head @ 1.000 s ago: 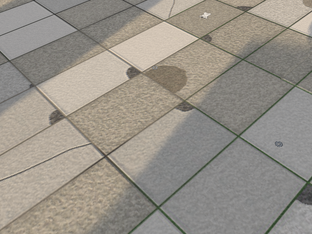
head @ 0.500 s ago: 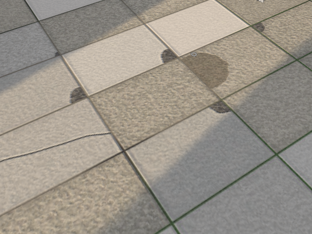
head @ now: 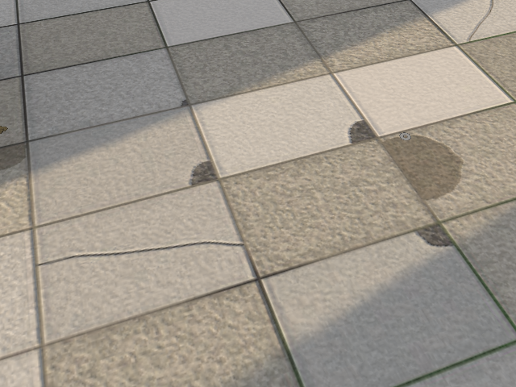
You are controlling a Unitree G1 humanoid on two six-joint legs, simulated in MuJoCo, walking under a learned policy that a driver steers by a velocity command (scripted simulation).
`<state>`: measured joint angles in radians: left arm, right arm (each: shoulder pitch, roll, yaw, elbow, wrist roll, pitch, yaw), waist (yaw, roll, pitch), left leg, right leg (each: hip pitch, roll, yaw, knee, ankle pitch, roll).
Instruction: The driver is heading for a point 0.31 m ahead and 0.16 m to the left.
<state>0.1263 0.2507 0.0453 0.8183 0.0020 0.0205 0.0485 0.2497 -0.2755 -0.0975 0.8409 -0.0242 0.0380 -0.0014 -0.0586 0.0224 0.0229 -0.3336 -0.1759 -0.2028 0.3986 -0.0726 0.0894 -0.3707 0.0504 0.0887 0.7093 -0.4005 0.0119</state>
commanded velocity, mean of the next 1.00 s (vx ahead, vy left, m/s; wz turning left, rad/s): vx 0.00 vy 0.00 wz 0.58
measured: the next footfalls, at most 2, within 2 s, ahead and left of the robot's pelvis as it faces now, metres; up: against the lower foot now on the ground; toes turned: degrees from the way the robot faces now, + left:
right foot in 0.06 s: +0.04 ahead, -0.12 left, +0.00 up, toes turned +8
left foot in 0.54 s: +0.01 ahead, +0.09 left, +0.00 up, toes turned +21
